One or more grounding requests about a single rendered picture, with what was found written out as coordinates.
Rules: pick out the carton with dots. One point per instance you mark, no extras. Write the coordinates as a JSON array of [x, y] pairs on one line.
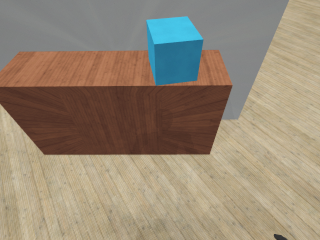
[[174, 50]]

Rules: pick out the pedestal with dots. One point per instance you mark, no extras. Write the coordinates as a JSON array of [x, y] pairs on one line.
[[107, 103]]

